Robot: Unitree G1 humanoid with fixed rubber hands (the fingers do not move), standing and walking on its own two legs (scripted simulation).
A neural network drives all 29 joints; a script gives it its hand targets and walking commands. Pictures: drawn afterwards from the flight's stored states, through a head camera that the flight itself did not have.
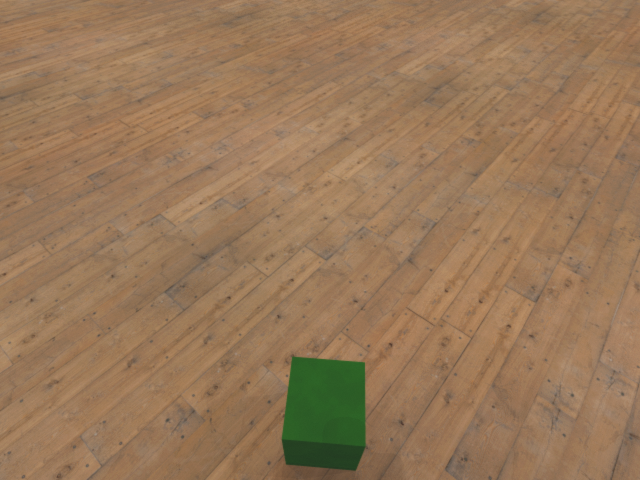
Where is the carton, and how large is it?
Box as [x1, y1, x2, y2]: [282, 357, 365, 470]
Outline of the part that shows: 292,357 282,433 282,443 286,464 355,470 365,446 364,362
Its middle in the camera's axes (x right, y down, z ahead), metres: +0.02 +0.49 +1.08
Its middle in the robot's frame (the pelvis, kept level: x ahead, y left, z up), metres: +0.42 -0.01 -0.65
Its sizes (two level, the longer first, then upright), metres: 0.210 0.200 0.250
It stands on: the floor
